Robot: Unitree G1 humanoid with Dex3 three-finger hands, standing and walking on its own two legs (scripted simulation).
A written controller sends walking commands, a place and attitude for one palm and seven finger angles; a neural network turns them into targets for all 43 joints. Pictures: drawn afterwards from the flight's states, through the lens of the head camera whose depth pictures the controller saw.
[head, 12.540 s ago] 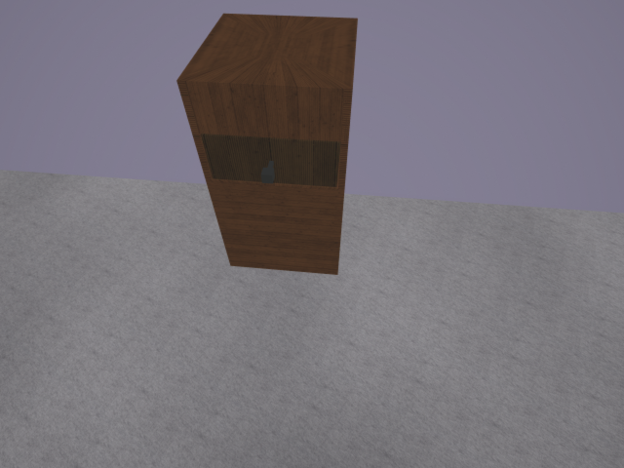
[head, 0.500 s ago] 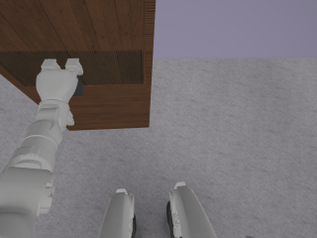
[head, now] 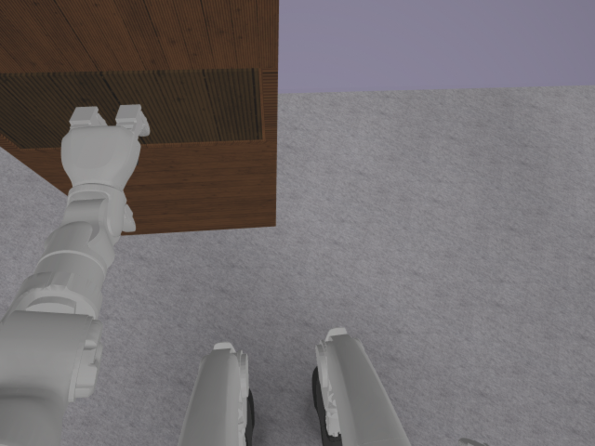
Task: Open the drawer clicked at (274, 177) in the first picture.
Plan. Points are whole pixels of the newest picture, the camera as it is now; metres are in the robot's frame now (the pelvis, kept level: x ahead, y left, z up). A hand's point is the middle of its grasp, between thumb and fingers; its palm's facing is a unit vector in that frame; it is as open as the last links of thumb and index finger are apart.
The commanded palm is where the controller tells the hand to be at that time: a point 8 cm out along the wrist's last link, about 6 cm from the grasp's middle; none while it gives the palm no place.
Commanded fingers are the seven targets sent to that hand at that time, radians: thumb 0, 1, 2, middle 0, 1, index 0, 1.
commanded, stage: lower the fingers behind the handle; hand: left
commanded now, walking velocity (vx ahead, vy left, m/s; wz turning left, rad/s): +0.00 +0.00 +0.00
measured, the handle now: (124, 138) +0.54 +0.22 -0.04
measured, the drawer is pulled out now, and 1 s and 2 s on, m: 0.00 0.00 0.03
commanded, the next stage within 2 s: close the thumb around the handle in 0.52 s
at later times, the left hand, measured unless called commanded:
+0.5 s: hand (123, 176) +0.49 +0.22 -0.06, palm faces -0.05 -0.01 -1.00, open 13.8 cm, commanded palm +0.47 +0.21 -0.01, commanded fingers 0.00 -0.50 0.30 -0.30 -1.20 -0.30 -1.20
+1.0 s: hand (119, 175) +0.49 +0.23 -0.06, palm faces -0.03 +0.00 -1.00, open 9.8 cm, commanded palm +0.48 +0.22 -0.01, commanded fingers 0.00 0.62 0.78 -0.38 -1.32 -0.38 -1.32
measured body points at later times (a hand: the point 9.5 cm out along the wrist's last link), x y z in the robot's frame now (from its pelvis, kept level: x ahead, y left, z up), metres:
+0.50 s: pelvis -0.01 +0.00 -0.01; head +0.18 +0.00 +0.40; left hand +0.48 +0.22 -0.01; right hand +0.03 -0.27 -0.14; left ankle +0.02 +0.11 -0.56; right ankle +0.05 -0.12 -0.56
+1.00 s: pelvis -0.01 +0.00 -0.01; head +0.17 +0.01 +0.40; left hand +0.48 +0.22 +0.00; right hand +0.03 -0.28 -0.14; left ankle +0.02 +0.11 -0.56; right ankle +0.05 -0.12 -0.56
